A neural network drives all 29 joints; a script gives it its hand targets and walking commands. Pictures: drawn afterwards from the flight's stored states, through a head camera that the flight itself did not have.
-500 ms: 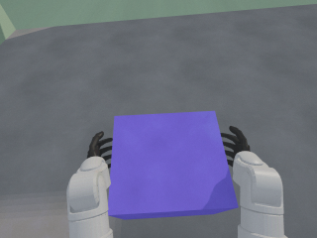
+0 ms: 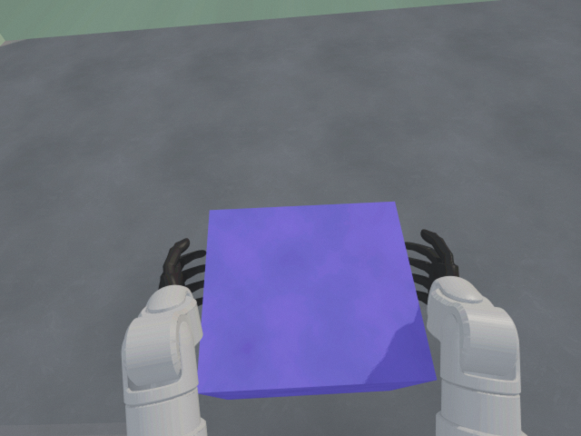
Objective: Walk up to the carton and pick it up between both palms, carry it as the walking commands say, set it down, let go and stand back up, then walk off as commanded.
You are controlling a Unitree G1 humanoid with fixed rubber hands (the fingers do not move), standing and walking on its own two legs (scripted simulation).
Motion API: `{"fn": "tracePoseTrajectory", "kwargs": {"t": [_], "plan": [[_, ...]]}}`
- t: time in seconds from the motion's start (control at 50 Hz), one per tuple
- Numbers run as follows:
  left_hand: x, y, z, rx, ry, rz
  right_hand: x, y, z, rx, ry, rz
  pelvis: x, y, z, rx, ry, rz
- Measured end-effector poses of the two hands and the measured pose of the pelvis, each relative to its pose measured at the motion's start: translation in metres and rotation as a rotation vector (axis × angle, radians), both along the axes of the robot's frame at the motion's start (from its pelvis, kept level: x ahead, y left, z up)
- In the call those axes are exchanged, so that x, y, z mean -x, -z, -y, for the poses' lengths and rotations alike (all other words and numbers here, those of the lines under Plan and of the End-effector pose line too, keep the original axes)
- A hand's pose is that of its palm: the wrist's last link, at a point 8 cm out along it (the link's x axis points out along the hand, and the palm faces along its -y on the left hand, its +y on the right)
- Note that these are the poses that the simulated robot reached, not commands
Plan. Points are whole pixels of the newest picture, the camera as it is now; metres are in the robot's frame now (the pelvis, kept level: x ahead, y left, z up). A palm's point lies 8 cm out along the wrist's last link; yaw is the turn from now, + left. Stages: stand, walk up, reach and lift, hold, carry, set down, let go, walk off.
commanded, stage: carry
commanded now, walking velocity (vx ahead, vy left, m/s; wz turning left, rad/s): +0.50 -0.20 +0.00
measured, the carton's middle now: (306, 306) +0.30 +0.01 -0.02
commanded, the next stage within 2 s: none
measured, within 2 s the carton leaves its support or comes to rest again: neither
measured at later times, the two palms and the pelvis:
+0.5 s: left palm (279, 127) +0.62 +0.05 +0.06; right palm (458, 121) +0.62 -0.27 +0.05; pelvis +0.34 -0.11 -0.02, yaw -2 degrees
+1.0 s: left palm (312, 36) +0.94 -0.02 +0.07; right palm (453, 25) +0.94 -0.35 +0.07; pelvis +0.66 -0.18 -0.01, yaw -2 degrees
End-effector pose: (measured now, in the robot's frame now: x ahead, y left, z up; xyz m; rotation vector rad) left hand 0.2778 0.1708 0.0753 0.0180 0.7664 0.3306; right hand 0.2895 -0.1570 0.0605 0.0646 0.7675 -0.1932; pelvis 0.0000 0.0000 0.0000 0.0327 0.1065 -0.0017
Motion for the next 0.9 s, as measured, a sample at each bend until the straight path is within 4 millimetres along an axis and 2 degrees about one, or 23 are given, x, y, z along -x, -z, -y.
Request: {"fn": "tracePoseTrajectory", "kwargs": {"t": [0.08, 0.18, 0.26, 0.36, 0.46, 0.52, 0.58, 0.66, 0.72, 0.82, 0.9], "plan": [[-0.055, -0.005, 0.011, -0.002, 0.012, 0.028, -0.051, -0.005, 0.012, -0.001, 0.011, 0.027, -0.053, 0.002, 0.008, -0.001, 0.012, 0.014], [-0.132, -0.001, 0.020, 0.012, 0.029, 0.074, -0.123, -0.006, 0.021, 0.014, 0.028, 0.073, -0.130, 0.016, 0.013, 0.006, 0.025, 0.005], [-0.184, 0.002, 0.037, 0.023, 0.045, 0.048, -0.170, -0.007, 0.037, 0.031, 0.045, 0.048, -0.179, 0.011, 0.026, 0.010, 0.041, 0.001], [-0.249, 0.006, 0.067, 0.030, 0.054, 0.030, -0.231, -0.005, 0.067, 0.039, 0.055, 0.028, -0.242, 0.009, 0.054, 0.016, 0.057, 0.005], [-0.321, 0.017, 0.106, 0.016, 0.045, 0.049, -0.306, 0.011, 0.106, 0.024, 0.043, 0.047, -0.316, 0.027, 0.094, 0.013, 0.047, 0.026], [-0.356, 0.019, 0.122, 0.017, 0.037, 0.007, -0.346, 0.011, 0.122, 0.027, 0.032, 0.007, -0.354, 0.018, 0.113, 0.010, 0.031, 0.025], [-0.388, 0.012, 0.128, 0.010, 0.007, -0.016, -0.386, 0.006, 0.127, 0.023, 0.009, -0.017, -0.388, 0.006, 0.126, 0.006, 0.003, 0.015], [-0.436, 0.001, 0.136, 0.007, -0.011, 0.007, -0.438, -0.003, 0.136, 0.017, -0.010, 0.005, -0.437, -0.001, 0.140, 0.009, -0.010, 0.013], [-0.475, -0.003, 0.143, 0.009, -0.005, 0.029, -0.477, -0.008, 0.143, 0.017, -0.004, 0.027, -0.477, 0.000, 0.145, 0.010, -0.005, 0.024], [-0.548, -0.002, 0.149, 0.024, 0.005, 0.082, -0.547, -0.012, 0.149, 0.032, 0.005, 0.080, -0.550, 0.014, 0.149, 0.019, 0.002, 0.012], [-0.599, -0.001, 0.162, 0.035, 0.019, 0.059, -0.592, -0.015, 0.162, 0.048, 0.021, 0.057, -0.598, 0.008, 0.159, 0.027, 0.016, 0.010]]}}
